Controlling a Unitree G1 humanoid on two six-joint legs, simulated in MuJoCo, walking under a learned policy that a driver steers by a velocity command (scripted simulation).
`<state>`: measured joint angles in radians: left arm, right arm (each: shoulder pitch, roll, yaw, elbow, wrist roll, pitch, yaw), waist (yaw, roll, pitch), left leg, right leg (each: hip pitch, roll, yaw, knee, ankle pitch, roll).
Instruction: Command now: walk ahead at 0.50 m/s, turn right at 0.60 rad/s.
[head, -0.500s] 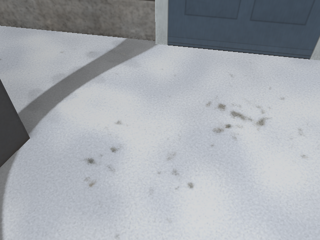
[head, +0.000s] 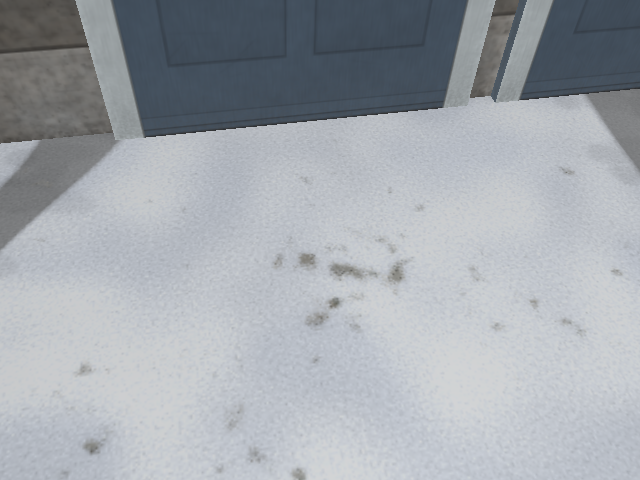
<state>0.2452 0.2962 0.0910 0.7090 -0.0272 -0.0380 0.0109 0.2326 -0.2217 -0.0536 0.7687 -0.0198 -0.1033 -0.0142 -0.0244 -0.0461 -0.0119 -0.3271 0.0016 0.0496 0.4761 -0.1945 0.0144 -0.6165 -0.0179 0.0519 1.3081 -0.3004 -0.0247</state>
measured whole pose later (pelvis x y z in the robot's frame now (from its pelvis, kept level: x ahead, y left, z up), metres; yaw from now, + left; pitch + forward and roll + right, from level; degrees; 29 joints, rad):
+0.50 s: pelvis +0.23 -0.08 +0.00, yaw -18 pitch +4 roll +0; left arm 0.18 0.27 0.08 0.61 -0.01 -0.02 -0.01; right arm 0.15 -0.30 -0.06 0.75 -0.01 -0.08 -0.02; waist -0.01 0.02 0.05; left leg -0.59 0.08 -0.03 1.22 -0.42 -0.06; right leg -0.40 0.08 0.02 0.48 -0.15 -0.08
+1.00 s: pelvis +0.34 -0.07 -0.01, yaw -23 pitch +1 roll +0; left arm 0.22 0.21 0.05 0.70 0.02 0.03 0.01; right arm 0.11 -0.19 -0.03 0.72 -0.02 -0.02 0.00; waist 0.00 -0.01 0.00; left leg -0.38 -0.01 0.00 0.59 -0.23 0.01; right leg -0.25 0.05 0.08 0.59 -0.36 -0.01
